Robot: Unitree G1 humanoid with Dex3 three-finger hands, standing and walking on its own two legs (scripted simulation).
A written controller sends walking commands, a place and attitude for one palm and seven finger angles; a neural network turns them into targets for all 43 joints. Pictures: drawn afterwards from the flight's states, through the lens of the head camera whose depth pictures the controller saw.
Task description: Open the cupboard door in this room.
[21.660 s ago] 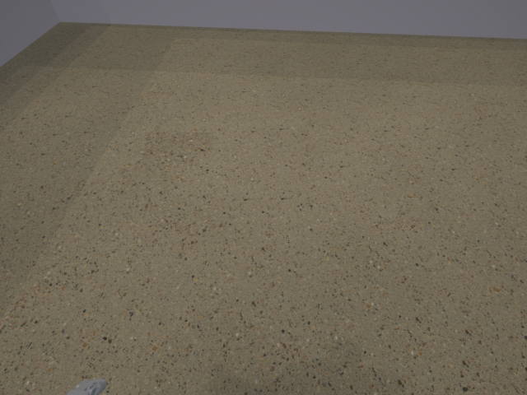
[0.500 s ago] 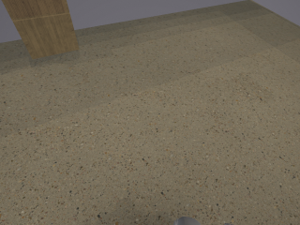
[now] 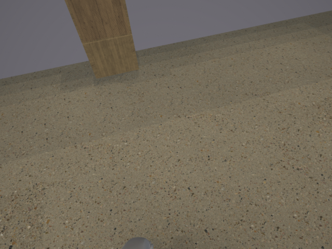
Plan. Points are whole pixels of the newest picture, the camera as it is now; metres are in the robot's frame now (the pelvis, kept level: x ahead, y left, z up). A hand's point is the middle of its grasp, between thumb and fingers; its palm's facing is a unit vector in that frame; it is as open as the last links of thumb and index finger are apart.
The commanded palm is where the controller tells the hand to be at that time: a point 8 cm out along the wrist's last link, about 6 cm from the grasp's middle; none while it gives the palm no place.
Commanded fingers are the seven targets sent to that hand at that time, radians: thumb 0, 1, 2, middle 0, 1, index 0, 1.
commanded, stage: turn or walk to find it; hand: left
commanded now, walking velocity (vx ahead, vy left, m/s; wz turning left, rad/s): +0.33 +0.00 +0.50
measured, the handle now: out of the picture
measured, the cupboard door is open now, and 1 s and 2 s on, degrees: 0 0 0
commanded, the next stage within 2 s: stand and wait in 1.86 s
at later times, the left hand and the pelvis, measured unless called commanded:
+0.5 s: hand out of the picture +0.02 +0.27 -0.19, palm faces +0.30 -0.94 -0.18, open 7.4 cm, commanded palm none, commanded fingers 0.00 0.90 0.90 -0.20 -0.30 -0.20 -0.30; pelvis +0.13 +0.11 -0.02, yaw +12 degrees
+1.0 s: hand (91, 159) +0.45 +0.32 -0.17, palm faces +0.21 -0.96 -0.21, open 7.3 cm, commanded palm none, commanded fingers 0.00 0.90 0.90 -0.20 -0.30 -0.20 -0.30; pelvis +0.35 +0.11 -0.03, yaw +16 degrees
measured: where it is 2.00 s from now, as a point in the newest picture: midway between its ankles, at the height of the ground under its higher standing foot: (143, 172)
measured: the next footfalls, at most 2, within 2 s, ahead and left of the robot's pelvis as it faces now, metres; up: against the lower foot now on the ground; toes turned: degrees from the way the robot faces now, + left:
left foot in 0.36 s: +0.18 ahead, +0.20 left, +0.00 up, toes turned +19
right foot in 0.94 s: +0.50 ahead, +0.05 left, +0.00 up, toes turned +8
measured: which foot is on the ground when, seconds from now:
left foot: up 0.00-0.34, down 0.36-0.94, up 0.96-1.00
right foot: down 0.00-0.36, up 0.38-0.92, down 0.94-1.00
